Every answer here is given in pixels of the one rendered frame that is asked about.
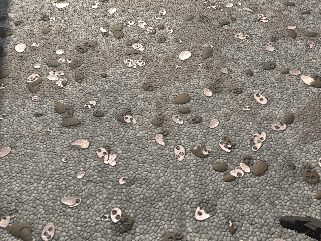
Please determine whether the robot right hand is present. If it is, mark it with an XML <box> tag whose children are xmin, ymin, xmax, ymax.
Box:
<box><xmin>279</xmin><ymin>216</ymin><xmax>321</xmax><ymax>241</ymax></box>

